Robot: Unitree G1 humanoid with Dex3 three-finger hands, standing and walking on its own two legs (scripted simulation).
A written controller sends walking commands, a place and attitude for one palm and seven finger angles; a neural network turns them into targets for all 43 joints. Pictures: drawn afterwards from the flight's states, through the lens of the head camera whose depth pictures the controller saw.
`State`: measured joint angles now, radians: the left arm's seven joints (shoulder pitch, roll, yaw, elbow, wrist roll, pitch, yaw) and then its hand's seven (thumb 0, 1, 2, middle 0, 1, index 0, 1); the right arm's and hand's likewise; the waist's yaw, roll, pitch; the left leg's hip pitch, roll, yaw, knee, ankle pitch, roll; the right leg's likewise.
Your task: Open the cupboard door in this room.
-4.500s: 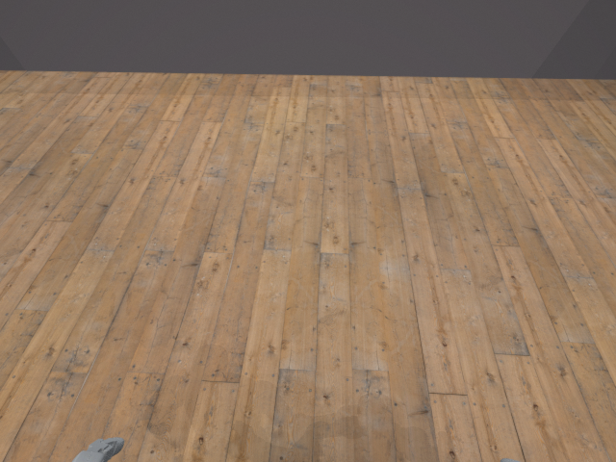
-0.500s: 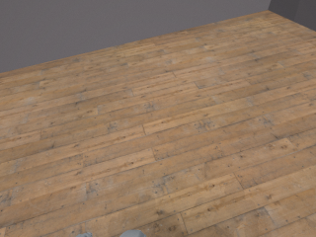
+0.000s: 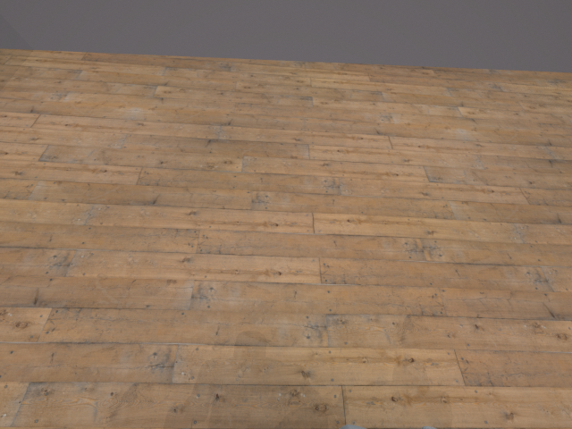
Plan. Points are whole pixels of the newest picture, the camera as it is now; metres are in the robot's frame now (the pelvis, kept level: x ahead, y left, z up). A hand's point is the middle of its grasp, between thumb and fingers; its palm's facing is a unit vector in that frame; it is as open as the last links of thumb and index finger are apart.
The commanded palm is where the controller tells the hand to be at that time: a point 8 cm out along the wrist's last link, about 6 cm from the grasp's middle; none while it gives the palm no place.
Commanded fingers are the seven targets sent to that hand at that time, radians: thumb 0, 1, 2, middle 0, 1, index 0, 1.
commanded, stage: turn or walk to find it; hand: left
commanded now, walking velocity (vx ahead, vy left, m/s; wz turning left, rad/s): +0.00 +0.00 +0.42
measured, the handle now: out of the picture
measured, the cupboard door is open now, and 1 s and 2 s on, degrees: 0 0 0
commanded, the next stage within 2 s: none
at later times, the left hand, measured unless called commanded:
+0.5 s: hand out of the picture +0.02 +0.15 -0.14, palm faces +0.22 -0.93 -0.28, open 7.4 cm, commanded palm none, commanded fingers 0.00 0.90 0.90 -0.20 -0.30 -0.20 -0.30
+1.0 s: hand out of the picture -0.14 +0.21 -0.18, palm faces +0.46 -0.86 -0.23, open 7.4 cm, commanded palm none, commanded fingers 0.00 0.90 0.90 -0.20 -0.30 -0.20 -0.30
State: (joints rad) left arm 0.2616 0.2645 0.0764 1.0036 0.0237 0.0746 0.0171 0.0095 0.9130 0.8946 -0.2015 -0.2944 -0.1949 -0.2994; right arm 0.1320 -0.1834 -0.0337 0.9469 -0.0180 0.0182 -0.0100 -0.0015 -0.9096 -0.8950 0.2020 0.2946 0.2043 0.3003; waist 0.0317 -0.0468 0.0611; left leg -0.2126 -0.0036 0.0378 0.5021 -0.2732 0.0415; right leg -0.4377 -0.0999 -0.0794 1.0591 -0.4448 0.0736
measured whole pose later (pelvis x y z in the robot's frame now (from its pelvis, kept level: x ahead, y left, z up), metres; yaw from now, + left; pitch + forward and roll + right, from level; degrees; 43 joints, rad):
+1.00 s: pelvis -0.08 +0.00 +0.00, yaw +25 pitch +0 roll -2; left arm 0.23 0.26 0.08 0.99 0.02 0.07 0.01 0.01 0.91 0.89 -0.20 -0.29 -0.19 -0.30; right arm 0.16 -0.18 -0.03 0.96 -0.02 0.02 -0.01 0.00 -0.91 -0.89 0.20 0.29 0.20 0.30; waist 0.02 -0.04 0.06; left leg -0.22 -0.01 0.03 0.48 -0.26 0.05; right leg -0.46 -0.10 -0.07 1.08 -0.41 0.08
